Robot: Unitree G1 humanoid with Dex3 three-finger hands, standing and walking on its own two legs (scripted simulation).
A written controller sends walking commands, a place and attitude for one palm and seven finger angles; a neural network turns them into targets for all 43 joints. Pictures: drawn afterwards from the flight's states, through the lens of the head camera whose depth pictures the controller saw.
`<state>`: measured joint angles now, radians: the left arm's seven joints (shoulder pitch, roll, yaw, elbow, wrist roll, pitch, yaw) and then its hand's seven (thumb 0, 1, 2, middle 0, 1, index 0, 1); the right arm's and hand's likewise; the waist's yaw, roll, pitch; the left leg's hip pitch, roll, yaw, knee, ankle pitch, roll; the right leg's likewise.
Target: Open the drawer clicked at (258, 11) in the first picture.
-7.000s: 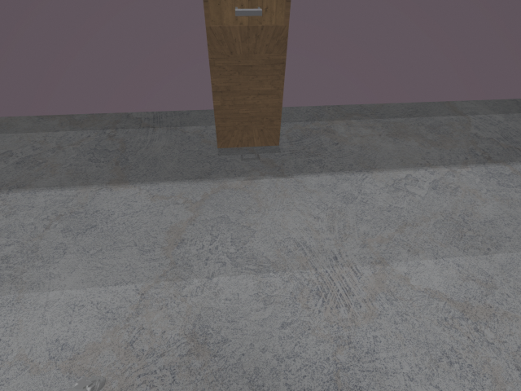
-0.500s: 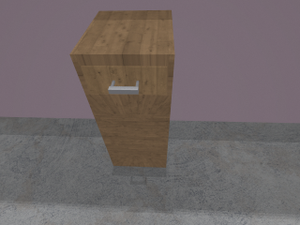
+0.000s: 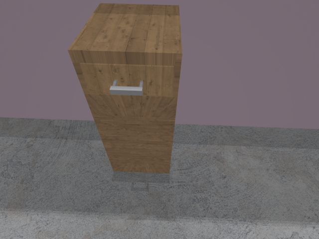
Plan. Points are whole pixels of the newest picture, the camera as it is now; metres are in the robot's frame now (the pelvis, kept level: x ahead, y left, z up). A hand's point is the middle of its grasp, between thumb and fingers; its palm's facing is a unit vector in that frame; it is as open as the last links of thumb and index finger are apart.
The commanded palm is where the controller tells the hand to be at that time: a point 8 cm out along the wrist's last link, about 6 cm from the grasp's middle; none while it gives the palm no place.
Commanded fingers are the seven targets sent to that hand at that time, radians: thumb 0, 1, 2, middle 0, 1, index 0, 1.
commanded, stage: look again from close up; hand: left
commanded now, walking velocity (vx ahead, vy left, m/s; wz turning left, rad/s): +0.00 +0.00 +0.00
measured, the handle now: (127, 86) +0.62 +0.15 +0.01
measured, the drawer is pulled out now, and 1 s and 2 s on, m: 0.00 0.00 0.00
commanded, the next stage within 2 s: shuffle to correct the standing spot in 0.54 s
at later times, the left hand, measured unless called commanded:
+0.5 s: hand out of the picture +0.02 +0.21 -0.18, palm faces +0.06 -0.98 -0.20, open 7.4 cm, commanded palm none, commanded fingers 0.00 0.90 0.90 -0.20 -0.30 -0.20 -0.30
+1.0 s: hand out of the picture -0.11 +0.18 -0.17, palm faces +0.10 -0.98 -0.19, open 7.4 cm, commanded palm none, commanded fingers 0.00 0.90 0.90 -0.20 -0.30 -0.20 -0.30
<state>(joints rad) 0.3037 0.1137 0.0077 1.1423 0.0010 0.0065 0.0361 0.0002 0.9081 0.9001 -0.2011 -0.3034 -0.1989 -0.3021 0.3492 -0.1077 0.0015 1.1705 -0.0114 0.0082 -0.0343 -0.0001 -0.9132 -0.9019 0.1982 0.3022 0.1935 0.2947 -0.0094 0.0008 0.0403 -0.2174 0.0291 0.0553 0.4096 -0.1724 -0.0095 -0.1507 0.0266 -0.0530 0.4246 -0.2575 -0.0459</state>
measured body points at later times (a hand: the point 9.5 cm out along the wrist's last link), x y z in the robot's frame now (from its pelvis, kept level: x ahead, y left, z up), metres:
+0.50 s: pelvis +0.00 +0.03 -0.01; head -0.03 +0.04 +0.44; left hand +0.02 +0.26 -0.16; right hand +0.05 -0.20 -0.15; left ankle +0.03 +0.13 -0.74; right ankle -0.02 -0.09 -0.74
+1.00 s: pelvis -0.03 +0.02 +0.00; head -0.04 +0.01 +0.45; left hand -0.11 +0.23 -0.16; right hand -0.05 -0.21 -0.17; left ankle +0.01 +0.12 -0.72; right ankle -0.03 -0.07 -0.74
